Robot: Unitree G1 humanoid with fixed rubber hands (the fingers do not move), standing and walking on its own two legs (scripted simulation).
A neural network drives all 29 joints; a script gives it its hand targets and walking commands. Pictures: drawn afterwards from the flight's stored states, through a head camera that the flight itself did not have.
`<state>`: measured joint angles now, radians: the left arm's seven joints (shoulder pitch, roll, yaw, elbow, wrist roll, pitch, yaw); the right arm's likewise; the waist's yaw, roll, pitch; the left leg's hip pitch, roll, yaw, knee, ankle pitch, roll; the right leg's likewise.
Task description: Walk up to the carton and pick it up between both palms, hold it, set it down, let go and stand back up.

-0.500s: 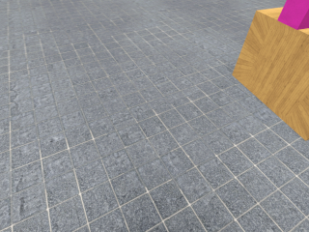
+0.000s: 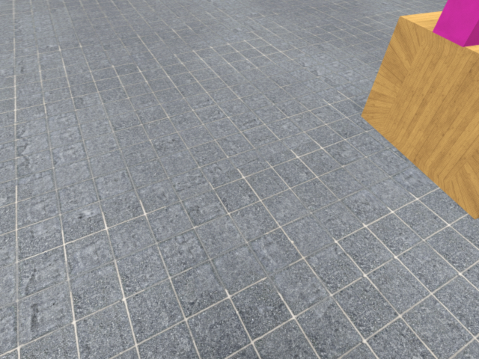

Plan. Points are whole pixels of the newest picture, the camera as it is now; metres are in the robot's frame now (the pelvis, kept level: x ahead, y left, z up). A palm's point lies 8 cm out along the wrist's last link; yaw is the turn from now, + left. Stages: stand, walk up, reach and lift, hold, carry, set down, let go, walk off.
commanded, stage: stand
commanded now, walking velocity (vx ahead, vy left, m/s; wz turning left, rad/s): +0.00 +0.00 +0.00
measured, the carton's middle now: (478, 9) +1.59 -1.16 +0.04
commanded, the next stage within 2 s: walk up in 0.38 s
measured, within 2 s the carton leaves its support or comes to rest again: neither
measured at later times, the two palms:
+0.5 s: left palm out of the picture +0.04 +0.25 -0.12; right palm out of the picture +0.04 -0.25 -0.12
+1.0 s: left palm (155, 329) +0.21 +0.16 -0.11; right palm out of the picture +0.09 -0.43 -0.17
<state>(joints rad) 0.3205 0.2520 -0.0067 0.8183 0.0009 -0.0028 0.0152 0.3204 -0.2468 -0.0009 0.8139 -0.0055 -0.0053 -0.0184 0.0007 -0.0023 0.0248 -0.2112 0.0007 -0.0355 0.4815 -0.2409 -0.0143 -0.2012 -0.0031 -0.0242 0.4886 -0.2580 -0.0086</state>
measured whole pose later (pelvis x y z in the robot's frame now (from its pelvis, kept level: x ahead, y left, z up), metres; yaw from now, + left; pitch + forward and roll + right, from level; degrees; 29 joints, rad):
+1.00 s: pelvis +0.08 -0.12 -0.04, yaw -18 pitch -3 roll +1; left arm 0.38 0.32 0.11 0.81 0.02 -0.03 -0.05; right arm 0.22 -0.37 -0.09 0.89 -0.08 -0.03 0.03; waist 0.02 0.11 -0.03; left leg -0.13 0.21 0.10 0.93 -0.60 0.09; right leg -0.44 -0.13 -0.09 0.87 -0.36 0.00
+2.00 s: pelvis +0.60 -0.35 -0.04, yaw -49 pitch -3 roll +0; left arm 0.22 0.21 0.02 0.64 0.05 -0.04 0.02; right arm 0.46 -0.28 -0.02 0.72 -0.05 0.02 0.03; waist -0.03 0.05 0.13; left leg -0.14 0.01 0.14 1.09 -0.52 0.02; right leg -0.46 0.04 -0.09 0.76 -0.25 -0.11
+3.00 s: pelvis +1.04 -0.58 -0.02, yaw -67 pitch -5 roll +0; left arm 0.33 0.21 0.04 0.63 0.06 -0.03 0.08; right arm 0.36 -0.33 -0.03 0.69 -0.07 0.09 0.06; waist -0.02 0.11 0.11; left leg -0.44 0.04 0.08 1.27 -0.46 -0.02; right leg -0.34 0.00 -0.01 0.70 -0.29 -0.04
